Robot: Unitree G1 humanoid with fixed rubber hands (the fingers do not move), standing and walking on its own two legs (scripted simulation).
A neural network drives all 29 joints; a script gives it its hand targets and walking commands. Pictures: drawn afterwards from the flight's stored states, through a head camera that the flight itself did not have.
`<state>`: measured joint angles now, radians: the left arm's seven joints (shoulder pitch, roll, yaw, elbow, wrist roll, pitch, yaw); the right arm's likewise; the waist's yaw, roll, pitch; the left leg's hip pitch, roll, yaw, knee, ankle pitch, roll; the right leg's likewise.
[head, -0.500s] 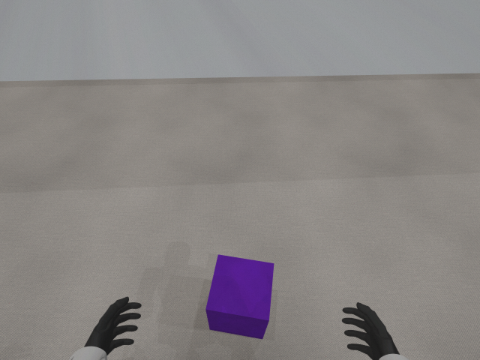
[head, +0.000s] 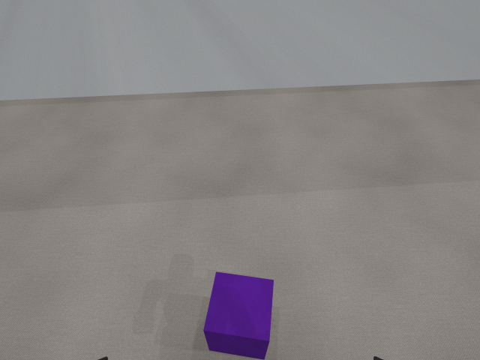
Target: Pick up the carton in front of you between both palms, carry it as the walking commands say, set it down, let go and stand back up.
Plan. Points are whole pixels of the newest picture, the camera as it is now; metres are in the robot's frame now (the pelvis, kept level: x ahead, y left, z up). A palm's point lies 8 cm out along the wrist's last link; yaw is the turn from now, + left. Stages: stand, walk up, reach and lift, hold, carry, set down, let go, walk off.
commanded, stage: stand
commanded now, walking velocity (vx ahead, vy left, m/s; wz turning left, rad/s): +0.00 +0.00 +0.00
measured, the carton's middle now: (240, 316) +0.41 +0.01 -0.64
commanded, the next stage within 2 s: none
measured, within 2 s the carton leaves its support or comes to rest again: neither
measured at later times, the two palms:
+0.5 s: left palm out of the picture +0.06 +0.24 -0.12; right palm out of the picture +0.05 -0.27 -0.13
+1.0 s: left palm out of the picture -0.04 +0.22 -0.13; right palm out of the picture -0.05 -0.25 -0.14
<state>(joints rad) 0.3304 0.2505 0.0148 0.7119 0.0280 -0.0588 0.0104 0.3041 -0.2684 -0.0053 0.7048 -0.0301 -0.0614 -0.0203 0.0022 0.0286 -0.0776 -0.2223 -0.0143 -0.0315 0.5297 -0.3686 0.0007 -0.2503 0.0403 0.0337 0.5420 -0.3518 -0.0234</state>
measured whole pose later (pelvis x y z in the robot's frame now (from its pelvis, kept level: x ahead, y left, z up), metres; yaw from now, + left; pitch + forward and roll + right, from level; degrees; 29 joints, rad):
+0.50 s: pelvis +0.01 -0.01 +0.00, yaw +0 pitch +2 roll +0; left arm 0.36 0.24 -0.01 0.83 0.01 -0.01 0.04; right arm 0.35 -0.26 0.02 0.88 -0.01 -0.01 -0.05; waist 0.00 0.02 -0.06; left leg -0.18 0.00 -0.03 0.54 -0.40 -0.02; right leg -0.22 0.05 0.03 0.57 -0.39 -0.05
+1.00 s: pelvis -0.01 -0.01 +0.00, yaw -1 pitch -1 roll +0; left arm 0.39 0.18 -0.03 1.03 0.01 0.00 0.04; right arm 0.37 -0.20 0.04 1.10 -0.02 0.01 -0.05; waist 0.00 0.02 -0.01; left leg -0.13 0.01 -0.02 0.48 -0.34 -0.02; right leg -0.17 0.06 0.03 0.51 -0.33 -0.05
